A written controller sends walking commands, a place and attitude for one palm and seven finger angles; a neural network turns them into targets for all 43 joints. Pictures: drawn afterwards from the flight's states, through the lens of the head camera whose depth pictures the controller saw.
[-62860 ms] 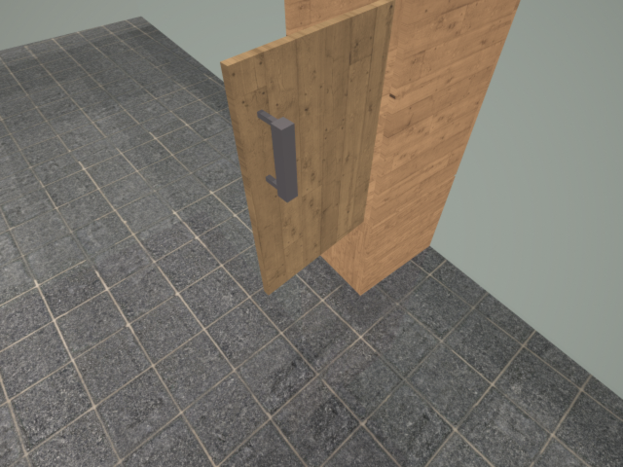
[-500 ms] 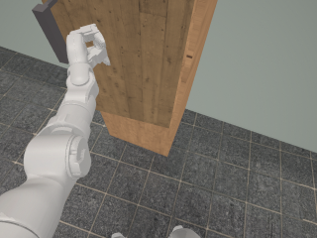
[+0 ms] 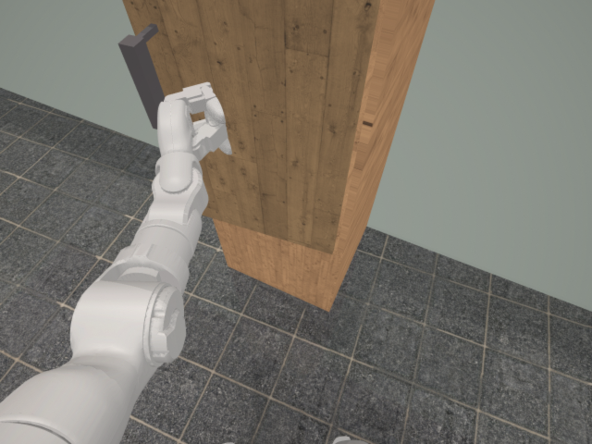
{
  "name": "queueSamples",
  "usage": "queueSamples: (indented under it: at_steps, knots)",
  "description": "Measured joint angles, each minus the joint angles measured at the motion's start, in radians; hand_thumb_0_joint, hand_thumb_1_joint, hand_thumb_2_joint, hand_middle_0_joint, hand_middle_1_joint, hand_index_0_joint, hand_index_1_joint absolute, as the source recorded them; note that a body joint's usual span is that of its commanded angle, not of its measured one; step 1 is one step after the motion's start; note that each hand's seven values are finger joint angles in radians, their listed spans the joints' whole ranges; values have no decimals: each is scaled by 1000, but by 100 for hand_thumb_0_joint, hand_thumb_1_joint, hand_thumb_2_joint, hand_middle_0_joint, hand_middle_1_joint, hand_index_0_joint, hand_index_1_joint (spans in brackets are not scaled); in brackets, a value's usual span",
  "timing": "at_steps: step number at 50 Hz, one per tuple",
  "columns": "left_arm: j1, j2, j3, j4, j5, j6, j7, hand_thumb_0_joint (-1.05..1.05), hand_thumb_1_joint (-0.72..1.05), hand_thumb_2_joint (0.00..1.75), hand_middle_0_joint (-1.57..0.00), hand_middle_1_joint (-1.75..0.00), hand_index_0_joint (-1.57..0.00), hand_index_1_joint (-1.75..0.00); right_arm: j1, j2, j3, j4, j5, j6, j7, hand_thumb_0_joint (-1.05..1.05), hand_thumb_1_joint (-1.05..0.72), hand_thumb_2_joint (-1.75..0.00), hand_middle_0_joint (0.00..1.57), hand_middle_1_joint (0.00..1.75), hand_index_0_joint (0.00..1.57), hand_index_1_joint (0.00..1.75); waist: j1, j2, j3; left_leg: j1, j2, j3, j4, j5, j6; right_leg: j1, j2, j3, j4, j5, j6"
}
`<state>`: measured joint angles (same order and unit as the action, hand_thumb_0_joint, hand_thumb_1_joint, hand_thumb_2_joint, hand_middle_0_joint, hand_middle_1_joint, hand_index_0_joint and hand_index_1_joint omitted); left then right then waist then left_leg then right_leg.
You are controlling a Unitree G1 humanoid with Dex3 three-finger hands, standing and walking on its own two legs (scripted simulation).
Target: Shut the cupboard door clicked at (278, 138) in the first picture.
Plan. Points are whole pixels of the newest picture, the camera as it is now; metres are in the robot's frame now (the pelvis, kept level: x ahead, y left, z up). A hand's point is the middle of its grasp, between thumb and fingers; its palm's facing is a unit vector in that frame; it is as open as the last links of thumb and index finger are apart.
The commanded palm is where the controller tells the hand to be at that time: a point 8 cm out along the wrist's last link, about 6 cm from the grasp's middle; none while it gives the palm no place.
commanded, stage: draw the hand back to the body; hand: left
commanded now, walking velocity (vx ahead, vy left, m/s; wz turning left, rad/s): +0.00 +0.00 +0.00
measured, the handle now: (156, 79) +0.66 +0.17 +0.12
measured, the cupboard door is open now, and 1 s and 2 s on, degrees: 6 6 6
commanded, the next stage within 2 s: step back with the hand held close in 1.46 s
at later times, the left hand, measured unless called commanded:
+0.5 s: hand (120, 219) +0.35 +0.16 +0.16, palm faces +0.08 -0.99 -0.14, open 3.1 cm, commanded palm +0.31 +0.21 +0.17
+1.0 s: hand out of the picture +0.22 +0.27 +0.18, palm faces +0.40 -0.84 -0.36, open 5.5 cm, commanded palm +0.17 +0.31 +0.21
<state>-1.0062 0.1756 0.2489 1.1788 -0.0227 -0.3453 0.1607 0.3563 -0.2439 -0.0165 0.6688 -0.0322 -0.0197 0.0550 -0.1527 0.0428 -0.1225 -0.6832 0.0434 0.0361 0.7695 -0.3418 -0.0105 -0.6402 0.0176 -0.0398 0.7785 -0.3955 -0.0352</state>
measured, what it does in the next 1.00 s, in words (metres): stands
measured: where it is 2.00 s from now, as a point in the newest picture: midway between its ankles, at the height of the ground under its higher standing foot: outside the picture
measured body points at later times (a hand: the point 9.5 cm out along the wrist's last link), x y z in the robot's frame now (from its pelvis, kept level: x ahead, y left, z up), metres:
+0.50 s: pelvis +0.00 +0.01 +0.03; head -0.01 -0.02 +0.48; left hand +0.34 +0.21 +0.17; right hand +0.17 -0.24 -0.06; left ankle +0.01 +0.13 -0.71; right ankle -0.02 -0.10 -0.71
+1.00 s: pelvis +0.02 +0.02 +0.04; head -0.01 -0.01 +0.49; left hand +0.20 +0.31 +0.20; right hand +0.20 -0.19 -0.06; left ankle +0.01 +0.13 -0.71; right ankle -0.02 -0.10 -0.71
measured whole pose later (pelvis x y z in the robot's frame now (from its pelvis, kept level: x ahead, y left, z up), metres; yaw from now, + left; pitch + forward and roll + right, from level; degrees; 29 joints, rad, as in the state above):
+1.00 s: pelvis +0.02 +0.02 +0.04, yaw +1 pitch -3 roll +0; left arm 0.36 0.33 0.27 -0.28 -0.08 -0.06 0.08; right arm 0.20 -0.21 0.04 0.62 0.01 -0.02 -0.06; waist 0.05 0.07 -0.01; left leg -0.12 0.01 0.03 0.41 -0.23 0.01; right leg -0.06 -0.01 -0.04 0.39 -0.27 -0.01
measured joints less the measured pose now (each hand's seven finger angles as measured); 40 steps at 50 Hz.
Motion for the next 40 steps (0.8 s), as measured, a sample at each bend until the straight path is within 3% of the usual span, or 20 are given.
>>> queueSamples:
  at_steps: [5,10,20,28,40]
  knots:
    - [168,16,27,-138,-28,21,-52,2,89,90,-129,-150,-130,-150,55,-2,-1,-9,22,30,-12,0,-90,-90,20,30,20,30,25,9,6,73,8,23,-41,5,0,60,9,23,-34,11,0]
    - [365,19,-8,-363,-87,66,-103,2,90,90,-129,-150,-130,-150,76,-4,-9,1,49,29,-34,1,-90,-90,20,30,20,30,56,13,24,159,13,23,-85,15,-1,151,16,23,-89,28,-2]
    - [616,10,-85,-693,-156,215,-192,2,90,90,-127,-147,-127,-148,-44,-25,-3,-14,85,-14,-81,1,-90,-90,20,30,20,30,121,15,31,294,-1,11,-151,40,4,297,5,11,-166,51,6]
    - [876,56,-173,-991,-67,239,-135,2,89,90,-113,-132,-113,-132,-191,2,28,-79,80,6,-118,1,-90,-90,20,30,19,30,155,6,71,441,-20,12,-275,92,10,441,-9,10,-279,96,14]
    - [1150,108,-105,-1292,-49,283,-101,2,89,90,-82,-98,-82,-98,-208,32,70,-89,54,8,-117,1,-90,-90,20,30,20,30,205,18,111,546,-35,-5,-362,123,17,563,-20,-7,-386,132,23]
